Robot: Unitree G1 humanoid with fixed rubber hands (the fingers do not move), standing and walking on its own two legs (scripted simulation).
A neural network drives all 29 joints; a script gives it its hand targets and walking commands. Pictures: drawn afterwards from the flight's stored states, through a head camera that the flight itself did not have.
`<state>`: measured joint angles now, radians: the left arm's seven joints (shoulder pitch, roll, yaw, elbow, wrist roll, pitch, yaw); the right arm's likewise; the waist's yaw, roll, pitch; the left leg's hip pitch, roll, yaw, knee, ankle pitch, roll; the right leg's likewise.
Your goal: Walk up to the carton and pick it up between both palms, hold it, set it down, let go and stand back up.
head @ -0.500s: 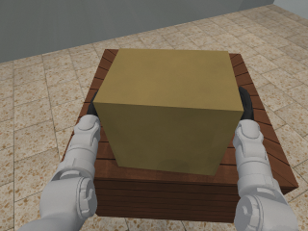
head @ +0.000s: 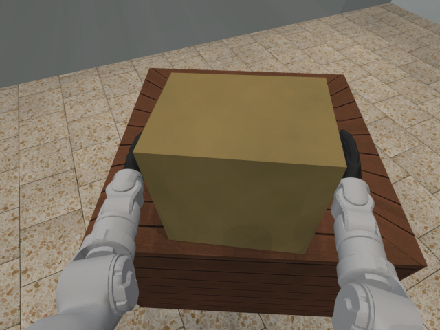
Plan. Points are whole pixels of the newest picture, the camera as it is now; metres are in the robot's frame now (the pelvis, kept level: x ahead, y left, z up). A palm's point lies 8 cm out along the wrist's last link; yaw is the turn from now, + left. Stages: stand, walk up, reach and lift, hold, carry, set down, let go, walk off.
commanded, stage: set down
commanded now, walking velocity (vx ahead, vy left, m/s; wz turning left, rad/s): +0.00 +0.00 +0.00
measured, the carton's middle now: (240, 166) +0.44 -0.01 +0.02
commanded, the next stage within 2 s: none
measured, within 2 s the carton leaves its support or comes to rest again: rests again in 0.40 s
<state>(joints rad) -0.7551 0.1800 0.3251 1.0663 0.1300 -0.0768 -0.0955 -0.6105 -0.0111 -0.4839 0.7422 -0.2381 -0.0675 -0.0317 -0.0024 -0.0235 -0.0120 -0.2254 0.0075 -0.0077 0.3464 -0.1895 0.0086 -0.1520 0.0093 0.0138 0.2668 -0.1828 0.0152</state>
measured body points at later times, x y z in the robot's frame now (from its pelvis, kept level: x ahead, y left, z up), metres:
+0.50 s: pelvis +0.00 +0.00 +0.00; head +0.04 +0.02 +0.45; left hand +0.42 +0.20 +0.06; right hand +0.39 -0.21 +0.07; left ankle -0.01 +0.11 -0.75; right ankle -0.03 -0.13 -0.75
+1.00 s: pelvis +0.00 +0.00 +0.00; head +0.04 +0.02 +0.45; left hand +0.42 +0.20 +0.06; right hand +0.39 -0.21 +0.07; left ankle -0.01 +0.11 -0.75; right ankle -0.03 -0.13 -0.75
